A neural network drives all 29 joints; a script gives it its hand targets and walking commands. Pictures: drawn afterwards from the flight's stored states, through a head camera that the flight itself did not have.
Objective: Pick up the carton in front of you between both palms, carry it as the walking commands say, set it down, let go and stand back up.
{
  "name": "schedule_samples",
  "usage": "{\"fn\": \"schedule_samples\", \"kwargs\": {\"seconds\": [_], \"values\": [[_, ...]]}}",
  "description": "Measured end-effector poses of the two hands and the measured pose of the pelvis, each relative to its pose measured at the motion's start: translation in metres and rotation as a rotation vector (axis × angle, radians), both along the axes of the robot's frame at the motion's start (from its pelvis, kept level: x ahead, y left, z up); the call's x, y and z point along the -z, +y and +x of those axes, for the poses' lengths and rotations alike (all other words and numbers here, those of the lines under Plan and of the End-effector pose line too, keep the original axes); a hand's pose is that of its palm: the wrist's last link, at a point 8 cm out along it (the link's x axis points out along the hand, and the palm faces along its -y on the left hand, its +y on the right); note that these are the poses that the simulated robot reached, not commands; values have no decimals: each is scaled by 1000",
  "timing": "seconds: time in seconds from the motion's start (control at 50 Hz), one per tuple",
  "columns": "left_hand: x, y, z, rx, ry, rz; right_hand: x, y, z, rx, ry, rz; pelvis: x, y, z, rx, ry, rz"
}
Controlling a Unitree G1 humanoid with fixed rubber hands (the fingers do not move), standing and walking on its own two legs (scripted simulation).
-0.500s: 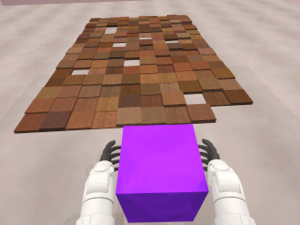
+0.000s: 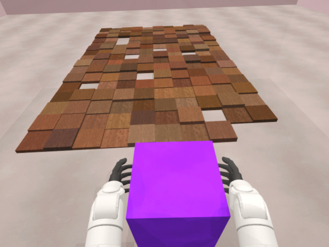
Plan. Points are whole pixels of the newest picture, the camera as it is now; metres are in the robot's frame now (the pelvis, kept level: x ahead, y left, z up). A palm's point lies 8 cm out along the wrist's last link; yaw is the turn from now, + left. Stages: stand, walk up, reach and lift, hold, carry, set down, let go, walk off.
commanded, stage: hold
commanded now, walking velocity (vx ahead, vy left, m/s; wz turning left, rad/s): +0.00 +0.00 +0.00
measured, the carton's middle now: (175, 198) +0.29 +0.00 -0.04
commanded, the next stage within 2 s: carry in 1.24 s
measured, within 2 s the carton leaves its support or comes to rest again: neither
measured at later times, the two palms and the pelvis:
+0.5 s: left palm (114, 186) +0.28 +0.15 +0.05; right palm (236, 185) +0.28 -0.15 +0.05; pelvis -0.01 +0.00 +0.00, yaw +0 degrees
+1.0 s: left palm (114, 185) +0.28 +0.15 +0.05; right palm (236, 184) +0.28 -0.15 +0.05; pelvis +0.00 +0.00 +0.00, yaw +0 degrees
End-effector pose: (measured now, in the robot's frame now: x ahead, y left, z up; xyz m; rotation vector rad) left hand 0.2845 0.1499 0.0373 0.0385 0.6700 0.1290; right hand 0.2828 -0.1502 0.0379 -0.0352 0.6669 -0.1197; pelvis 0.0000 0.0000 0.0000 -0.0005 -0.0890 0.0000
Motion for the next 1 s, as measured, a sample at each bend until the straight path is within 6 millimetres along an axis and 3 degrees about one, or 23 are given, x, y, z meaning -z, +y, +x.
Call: {"fn": "schedule_samples", "kwargs": {"seconds": [0.12, 0.46, 1.0], "values": [[-12, 0, -4, -4, -24, -4, -13, 0, -3, 2, -24, 3, -1, 0, -2, 0, -20, 0], [-12, 0, -8, -14, -8, -15, -12, 0, -7, 11, -8, 17, 2, 0, -15, 0, -37, 0], [-11, 1, -4, -2, -1, 1, -11, 1, -3, 1, -1, -1, -1, 0, -4, 1, -32, 0]]}}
